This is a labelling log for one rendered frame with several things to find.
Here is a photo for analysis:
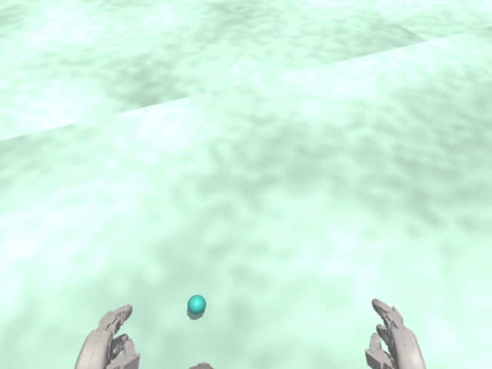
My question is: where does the left robot hand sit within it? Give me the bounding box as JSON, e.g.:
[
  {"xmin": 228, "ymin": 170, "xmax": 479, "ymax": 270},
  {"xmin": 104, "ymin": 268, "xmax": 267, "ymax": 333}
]
[{"xmin": 75, "ymin": 304, "xmax": 140, "ymax": 369}]

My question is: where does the ball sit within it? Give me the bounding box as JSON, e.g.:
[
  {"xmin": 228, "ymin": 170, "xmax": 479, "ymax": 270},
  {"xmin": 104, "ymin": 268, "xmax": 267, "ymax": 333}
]
[{"xmin": 188, "ymin": 295, "xmax": 206, "ymax": 314}]

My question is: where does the right robot hand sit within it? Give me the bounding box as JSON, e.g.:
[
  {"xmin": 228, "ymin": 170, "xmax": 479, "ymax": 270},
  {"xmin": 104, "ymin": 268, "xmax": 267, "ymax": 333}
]
[{"xmin": 365, "ymin": 299, "xmax": 426, "ymax": 369}]

